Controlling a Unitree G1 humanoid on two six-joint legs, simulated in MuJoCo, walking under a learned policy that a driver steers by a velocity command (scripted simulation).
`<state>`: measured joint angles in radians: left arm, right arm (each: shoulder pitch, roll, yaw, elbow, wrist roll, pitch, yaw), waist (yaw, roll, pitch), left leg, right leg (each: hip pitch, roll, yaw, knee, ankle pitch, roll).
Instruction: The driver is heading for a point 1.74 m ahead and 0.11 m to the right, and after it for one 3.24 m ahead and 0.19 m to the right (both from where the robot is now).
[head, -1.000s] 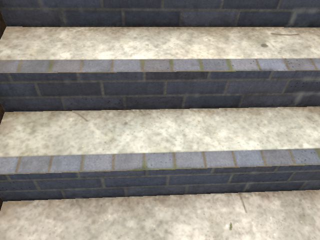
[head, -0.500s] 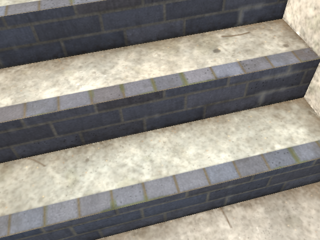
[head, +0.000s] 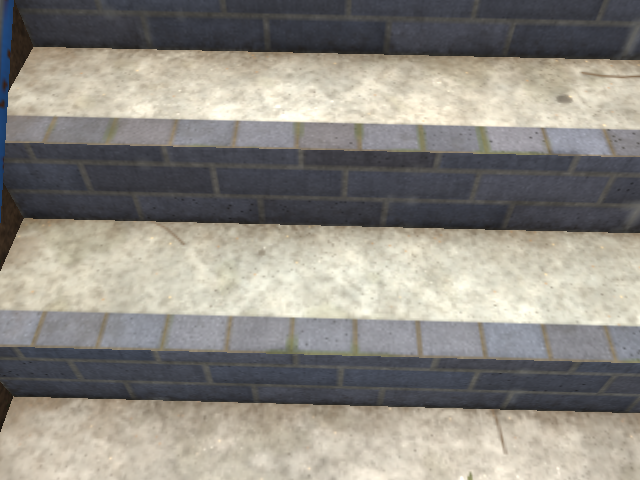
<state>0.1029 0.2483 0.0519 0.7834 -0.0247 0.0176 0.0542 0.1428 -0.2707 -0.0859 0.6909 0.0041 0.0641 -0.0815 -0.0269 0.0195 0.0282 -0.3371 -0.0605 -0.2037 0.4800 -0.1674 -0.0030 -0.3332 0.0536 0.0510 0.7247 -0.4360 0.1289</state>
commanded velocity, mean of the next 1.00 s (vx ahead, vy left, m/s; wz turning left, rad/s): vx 0.10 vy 0.00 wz -0.09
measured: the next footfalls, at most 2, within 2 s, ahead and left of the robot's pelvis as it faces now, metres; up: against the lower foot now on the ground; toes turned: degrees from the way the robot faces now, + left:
right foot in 0.06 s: +0.02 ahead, -0.12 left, +0.00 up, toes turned +5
left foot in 0.46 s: -0.07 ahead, +0.10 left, +0.00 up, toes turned +4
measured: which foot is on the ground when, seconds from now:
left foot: down 0.00-0.06, up 0.08-0.44, down 0.46-0.78, up 0.80-1.00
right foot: up 0.00-0.04, down 0.06-0.50, up 0.52-0.76, down 0.78-1.00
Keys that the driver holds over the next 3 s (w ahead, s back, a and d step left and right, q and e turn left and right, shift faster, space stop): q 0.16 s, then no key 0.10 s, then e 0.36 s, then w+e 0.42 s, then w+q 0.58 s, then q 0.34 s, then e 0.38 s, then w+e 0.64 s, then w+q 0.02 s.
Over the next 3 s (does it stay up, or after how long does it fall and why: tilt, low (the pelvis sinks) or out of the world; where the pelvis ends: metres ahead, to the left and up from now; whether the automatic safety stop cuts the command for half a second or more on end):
stays up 0.26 -0.08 0.11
